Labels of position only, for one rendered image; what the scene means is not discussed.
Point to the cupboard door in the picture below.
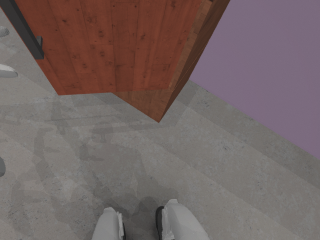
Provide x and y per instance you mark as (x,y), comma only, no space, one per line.
(106,46)

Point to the handle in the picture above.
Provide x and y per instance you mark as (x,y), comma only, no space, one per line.
(34,44)

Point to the right robot thigh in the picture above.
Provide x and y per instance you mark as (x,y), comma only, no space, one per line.
(182,223)

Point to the right robot shin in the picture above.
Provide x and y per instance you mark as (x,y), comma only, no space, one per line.
(165,234)

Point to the robot left hand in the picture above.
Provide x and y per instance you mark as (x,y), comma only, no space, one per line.
(6,71)

